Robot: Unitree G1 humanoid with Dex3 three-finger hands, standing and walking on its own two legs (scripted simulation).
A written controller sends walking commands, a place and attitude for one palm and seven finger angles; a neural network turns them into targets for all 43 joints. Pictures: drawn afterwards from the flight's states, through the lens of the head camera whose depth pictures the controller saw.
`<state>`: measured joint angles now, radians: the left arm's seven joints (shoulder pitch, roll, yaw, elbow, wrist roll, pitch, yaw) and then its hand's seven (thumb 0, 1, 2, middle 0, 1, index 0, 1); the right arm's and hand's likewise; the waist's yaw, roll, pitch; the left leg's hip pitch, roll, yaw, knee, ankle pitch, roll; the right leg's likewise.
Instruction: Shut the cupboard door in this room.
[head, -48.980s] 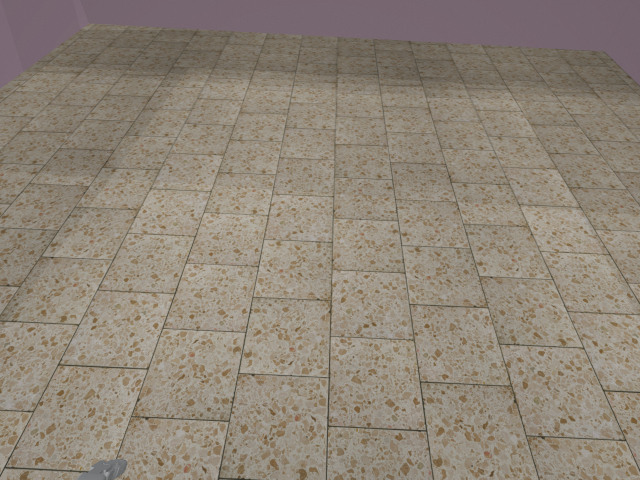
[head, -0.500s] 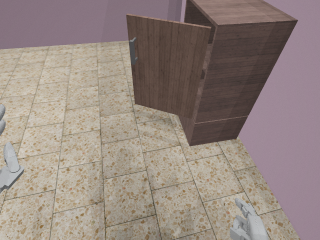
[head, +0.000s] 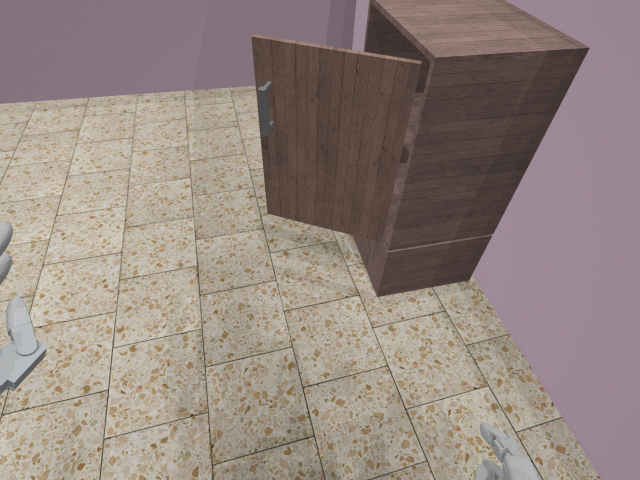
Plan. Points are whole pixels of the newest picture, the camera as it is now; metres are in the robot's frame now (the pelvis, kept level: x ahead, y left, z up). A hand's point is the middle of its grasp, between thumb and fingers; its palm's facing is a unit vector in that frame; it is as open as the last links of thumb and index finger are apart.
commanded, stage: stop stepping back and stand still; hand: left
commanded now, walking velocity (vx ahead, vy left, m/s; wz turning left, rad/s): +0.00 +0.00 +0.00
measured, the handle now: (267, 108) +1.01 +0.18 -0.05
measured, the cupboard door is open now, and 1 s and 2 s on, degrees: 59 59 59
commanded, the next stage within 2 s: let the arm hang, fingers relaxed in 0.20 s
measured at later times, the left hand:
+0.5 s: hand out of the picture +0.12 +0.23 -0.10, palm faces -0.01 -0.94 -0.34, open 7.4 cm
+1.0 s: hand out of the picture -0.07 +0.20 -0.17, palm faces +0.02 -0.97 -0.24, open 7.3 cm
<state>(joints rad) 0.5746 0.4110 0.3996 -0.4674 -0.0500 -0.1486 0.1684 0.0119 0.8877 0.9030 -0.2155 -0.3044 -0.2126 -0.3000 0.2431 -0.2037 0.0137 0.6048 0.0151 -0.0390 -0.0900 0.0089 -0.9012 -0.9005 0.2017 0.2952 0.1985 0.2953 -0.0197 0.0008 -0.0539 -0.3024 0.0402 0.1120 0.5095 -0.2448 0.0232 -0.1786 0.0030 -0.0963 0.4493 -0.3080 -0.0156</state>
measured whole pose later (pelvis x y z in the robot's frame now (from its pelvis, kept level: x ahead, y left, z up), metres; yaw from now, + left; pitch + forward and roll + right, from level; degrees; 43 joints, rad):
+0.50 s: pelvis -0.03 +0.01 -0.01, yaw +0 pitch +1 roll +0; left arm 0.26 0.27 0.01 0.56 0.02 0.05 0.00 0.00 0.90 0.90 -0.20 -0.30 -0.20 -0.30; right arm 0.13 -0.30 0.02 0.81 -0.02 -0.01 0.01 0.01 -0.90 -0.90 0.20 0.30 0.20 0.30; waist -0.01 0.06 -0.02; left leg -0.34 0.01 0.13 0.54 -0.22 0.05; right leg -0.24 -0.04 -0.09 0.55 -0.32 0.00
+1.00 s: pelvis -0.03 +0.01 +0.01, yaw +0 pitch -2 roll +0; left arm 0.34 0.19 0.01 1.15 0.02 0.01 0.02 0.00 0.91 0.90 -0.20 -0.30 -0.20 -0.30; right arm 0.30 -0.17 -0.01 1.13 -0.01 0.02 -0.03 0.00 -0.90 -0.90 0.20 0.29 0.20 0.29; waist -0.01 0.02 0.04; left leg -0.23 0.02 0.12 0.40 -0.15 0.04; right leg -0.13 -0.01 -0.09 0.40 -0.25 -0.01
